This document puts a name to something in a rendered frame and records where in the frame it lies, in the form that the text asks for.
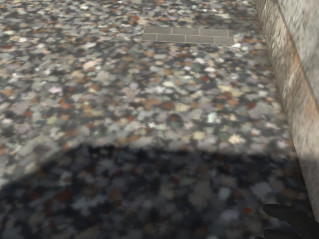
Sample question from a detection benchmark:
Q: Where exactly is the robot right hand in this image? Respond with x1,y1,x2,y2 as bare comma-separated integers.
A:
254,203,319,239

